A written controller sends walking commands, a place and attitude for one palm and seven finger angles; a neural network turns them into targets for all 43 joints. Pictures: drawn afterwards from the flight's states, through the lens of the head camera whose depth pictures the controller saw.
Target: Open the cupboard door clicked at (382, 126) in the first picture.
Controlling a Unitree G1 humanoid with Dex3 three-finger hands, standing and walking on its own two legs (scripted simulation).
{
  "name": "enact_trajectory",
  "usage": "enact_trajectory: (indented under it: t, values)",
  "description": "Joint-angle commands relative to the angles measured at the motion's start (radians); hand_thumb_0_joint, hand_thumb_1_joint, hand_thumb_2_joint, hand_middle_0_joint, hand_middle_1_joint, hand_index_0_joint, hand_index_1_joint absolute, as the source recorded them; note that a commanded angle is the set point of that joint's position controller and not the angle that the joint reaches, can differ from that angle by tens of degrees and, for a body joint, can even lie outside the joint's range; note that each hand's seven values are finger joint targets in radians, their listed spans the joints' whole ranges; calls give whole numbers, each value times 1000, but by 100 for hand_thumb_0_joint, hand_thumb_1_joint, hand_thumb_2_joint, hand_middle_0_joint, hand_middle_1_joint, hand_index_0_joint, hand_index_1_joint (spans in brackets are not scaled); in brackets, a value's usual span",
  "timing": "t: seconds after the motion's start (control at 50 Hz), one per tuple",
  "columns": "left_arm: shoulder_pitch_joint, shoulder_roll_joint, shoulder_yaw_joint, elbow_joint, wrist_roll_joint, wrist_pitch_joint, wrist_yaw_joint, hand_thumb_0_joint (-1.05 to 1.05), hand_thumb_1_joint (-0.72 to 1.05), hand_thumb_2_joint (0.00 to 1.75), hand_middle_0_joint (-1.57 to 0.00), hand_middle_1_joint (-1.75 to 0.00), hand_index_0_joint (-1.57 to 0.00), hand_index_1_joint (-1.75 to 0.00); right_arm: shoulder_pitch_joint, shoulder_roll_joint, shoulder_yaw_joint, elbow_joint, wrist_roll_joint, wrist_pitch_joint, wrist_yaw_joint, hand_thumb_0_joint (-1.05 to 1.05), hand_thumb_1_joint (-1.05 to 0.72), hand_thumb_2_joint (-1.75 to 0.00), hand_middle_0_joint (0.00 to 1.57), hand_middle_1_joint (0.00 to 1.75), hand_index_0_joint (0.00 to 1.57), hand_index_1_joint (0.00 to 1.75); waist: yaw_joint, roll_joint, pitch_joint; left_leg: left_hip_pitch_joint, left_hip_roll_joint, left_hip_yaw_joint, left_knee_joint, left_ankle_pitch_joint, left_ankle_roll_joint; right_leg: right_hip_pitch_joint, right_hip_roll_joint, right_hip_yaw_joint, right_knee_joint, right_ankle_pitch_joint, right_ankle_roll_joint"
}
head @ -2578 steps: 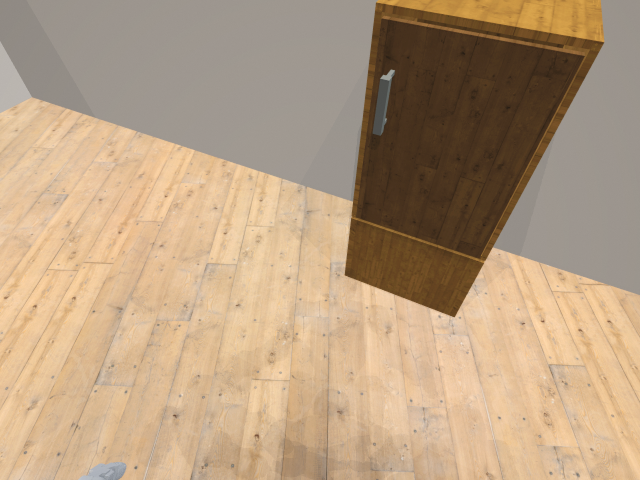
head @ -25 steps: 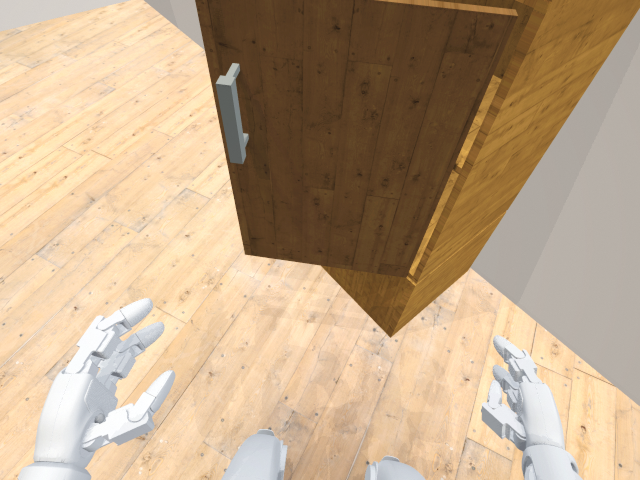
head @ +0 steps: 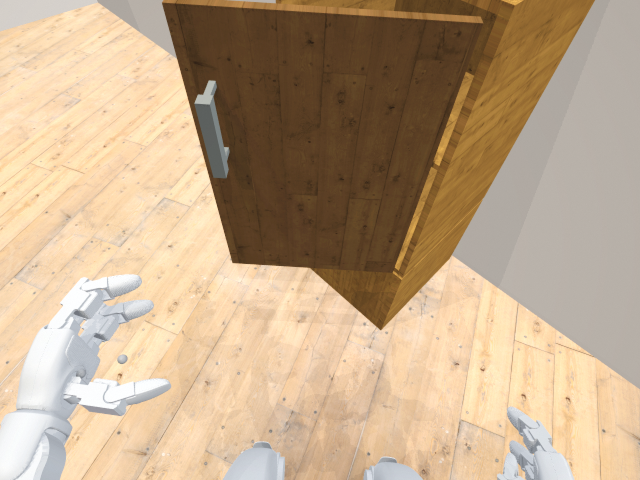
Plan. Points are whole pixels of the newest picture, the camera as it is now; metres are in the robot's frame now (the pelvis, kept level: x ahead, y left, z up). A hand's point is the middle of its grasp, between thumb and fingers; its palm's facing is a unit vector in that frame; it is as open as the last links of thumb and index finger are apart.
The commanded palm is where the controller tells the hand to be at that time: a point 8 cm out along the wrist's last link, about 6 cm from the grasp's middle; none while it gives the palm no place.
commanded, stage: raise the hand with hooked fingers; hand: left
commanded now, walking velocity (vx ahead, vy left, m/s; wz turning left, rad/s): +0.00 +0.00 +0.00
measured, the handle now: (216, 131) +0.58 +0.19 +0.08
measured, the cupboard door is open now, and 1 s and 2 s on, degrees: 42 42 42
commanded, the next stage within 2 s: move the hooked fingers beside the handle in 1.08 s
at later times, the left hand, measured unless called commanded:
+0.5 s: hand (77, 299) +0.29 +0.28 +0.09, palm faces +0.03 -1.00 -0.05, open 13.9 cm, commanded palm +0.26 +0.33 +0.09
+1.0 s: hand (90, 284) +0.30 +0.27 +0.09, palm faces +0.03 -1.00 -0.03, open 14.0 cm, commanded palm +0.27 +0.32 +0.10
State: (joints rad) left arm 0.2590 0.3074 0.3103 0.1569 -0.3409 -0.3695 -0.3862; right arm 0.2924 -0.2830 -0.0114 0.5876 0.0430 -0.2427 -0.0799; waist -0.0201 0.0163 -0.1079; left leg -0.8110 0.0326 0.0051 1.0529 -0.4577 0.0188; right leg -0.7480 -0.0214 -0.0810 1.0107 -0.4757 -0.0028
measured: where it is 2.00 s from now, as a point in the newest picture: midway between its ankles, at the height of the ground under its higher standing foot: outside the picture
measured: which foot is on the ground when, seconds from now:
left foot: down 0.00-1.00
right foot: down 0.00-1.00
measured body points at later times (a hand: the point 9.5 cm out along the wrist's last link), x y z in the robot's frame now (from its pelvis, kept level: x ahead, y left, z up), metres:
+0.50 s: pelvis +0.01 +0.01 +0.02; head +0.06 +0.02 +0.47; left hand +0.28 +0.33 +0.09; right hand +0.18 -0.23 -0.06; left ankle +0.03 +0.11 -0.67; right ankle +0.01 -0.12 -0.67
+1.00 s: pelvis +0.01 +0.00 +0.02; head +0.06 +0.01 +0.47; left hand +0.30 +0.32 +0.10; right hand +0.15 -0.26 -0.06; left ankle +0.03 +0.11 -0.67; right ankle +0.01 -0.12 -0.67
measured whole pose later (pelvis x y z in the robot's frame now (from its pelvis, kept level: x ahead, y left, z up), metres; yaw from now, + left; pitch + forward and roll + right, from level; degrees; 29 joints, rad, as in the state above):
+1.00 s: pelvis +0.01 +0.00 +0.02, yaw +0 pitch +10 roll -2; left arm -0.03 0.41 0.44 0.43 -0.35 -0.29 -0.49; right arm 0.30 -0.28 0.03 0.57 0.04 -0.18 -0.08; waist -0.02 0.02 -0.08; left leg -0.66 0.03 0.02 0.90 -0.41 0.02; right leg -0.60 -0.01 -0.07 0.85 -0.42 0.00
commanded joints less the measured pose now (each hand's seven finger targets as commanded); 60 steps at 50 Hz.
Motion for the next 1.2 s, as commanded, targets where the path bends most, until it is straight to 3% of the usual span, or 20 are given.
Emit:
enact_trajectory:
  t: [0.0,0.02,0.12,0.16,0.2,0.28,0.32,0.46,0.52,0.54,0.6,0.62,0.78,0.82,0.86,1.04,1.12,1.18]
  values:
    - [-122,202,101,-221,-16,-53,10,0,-31,38,-29,-108,-29,-108,-56,-121,-36,-171,2,-57,-4,0,-90,-90,20,30,20,30,17,83,-193,224,-24,-51,-220,159,2,87,39,7,-171,104,-18]
    - [-137,225,119,-208,-18,-47,10,0,-34,37,-29,-110,-29,-110,-52,-125,-36,-171,0,-54,-5,0,-90,-90,20,30,20,30,22,75,-196,227,-24,-56,-221,175,1,101,45,6,-168,119,-23]
    - [-190,232,114,-177,-15,-10,-4,0,-45,32,-30,-117,-30,-117,-49,-131,-26,-183,1,-41,-1,0,-90,-90,20,30,20,30,20,111,-173,262,-22,-62,-244,209,-7,112,49,-2,-178,158,-28]
    - [-209,235,118,-166,-15,3,-15,0,-50,30,-30,-120,-30,-120,-44,-130,-25,-185,2,-36,-1,0,-90,-90,20,30,20,30,15,102,-194,287,-20,-60,-249,218,-8,114,49,-3,-190,170,-23]
    - [-229,247,129,-140,-16,14,-23,0,-50,30,-30,-120,-30,-120,-43,-134,-22,-185,2,-32,-2,0,-90,-90,20,30,20,30,16,76,-191,287,-19,-62,-253,242,-9,128,50,-6,-193,191,-23]
    - [-311,265,138,-108,-23,30,-51,0,-50,30,-30,-120,-30,-120,-42,-134,-19,-181,3,-26,-6,0,-90,-90,20,30,20,30,8,75,-191,311,-19,-61,-257,249,-10,129,52,-4,-207,203,-23]
    - [-357,292,150,-92,-23,36,-59,0,-50,30,-30,-120,-30,-120,-44,-138,-13,-176,2,-24,-9,0,-90,-90,20,30,20,30,13,106,-189,320,-20,-64,-262,261,-12,139,54,-1,-207,209,-30]
    - [-435,343,195,-11,-32,57,-98,0,-50,30,-30,-120,-30,-120,-34,-142,-12,-168,3,-12,-16,0,-90,-90,20,30,20,30,14,72,-219,349,-22,-57,-279,298,-11,170,52,0,-230,244,-25]
    - [-478,380,216,15,-34,59,-108,0,-50,30,-30,-120,-30,-120,-33,-146,-11,-161,2,-8,-19,0,-90,-90,20,30,20,30,18,95,-212,355,-22,-54,-285,307,-9,184,51,7,-241,253,-30]
    - [-484,374,216,42,-36,65,-115,0,-50,30,-30,-120,-30,-120,-26,-145,-11,-159,3,-4,-20,0,-90,-90,20,30,20,30,12,74,-215,357,-23,-51,-288,307,-8,186,51,6,-247,259,-27]
    - [-473,347,191,81,-36,71,-131,0,-50,30,-30,-120,-30,-120,-26,-145,-13,-166,7,0,-18,0,-90,-90,20,30,20,30,17,83,-201,353,-25,-48,-299,289,-7,184,48,6,-256,244,-27]
    - [-464,346,192,87,-41,71,-134,0,-50,30,-30,-120,-30,-120,-24,-146,-15,-167,5,0,-17,0,-90,-90,20,30,20,30,20,54,-200,350,-25,-48,-296,310,-5,202,50,7,-258,268,-30]
    - [-464,374,222,44,-35,34,-105,0,-50,30,-30,-120,-30,-120,-22,-145,-21,-173,3,8,-8,0,-90,-90,20,30,20,30,21,92,-209,351,-28,-35,-301,288,-3,200,48,16,-262,252,-24]
    - [-477,395,238,48,-36,25,-97,0,-50,30,-30,-120,-30,-120,-18,-147,-21,-166,0,10,-11,0,-90,-90,20,30,20,30,17,54,-203,341,-26,-35,-297,281,0,210,49,20,-264,252,-24]
    - [-482,375,223,45,-36,20,-104,0,-50,30,-30,-120,-30,-120,-22,-143,-19,-167,2,11,-13,0,-90,-90,20,30,20,30,16,93,-223,346,-30,-28,-296,280,0,215,46,26,-264,258,-21]
    - [-478,358,210,87,-45,27,-124,0,-50,30,-30,-120,-30,-120,-28,-140,-16,-156,5,13,-18,0,-90,-90,20,30,20,30,7,57,-199,328,-32,-22,-286,278,5,222,46,36,-276,283,-17]
    - [-498,383,224,67,-41,20,-121,0,-50,30,-30,-120,-30,-120,-29,-142,-18,-159,2,12,-18,0,-90,-90,20,30,20,30,14,68,-223,336,-33,-22,-279,297,6,234,44,38,-265,297,-21]
    - [-502,354,202,82,-41,16,-122,0,-50,30,-30,-120,-30,-120,-30,-138,-16,-158,5,14,-18,0,-90,-90,20,30,20,30,5,54,-209,333,-32,-22,-283,281,5,216,45,35,-270,287,-16]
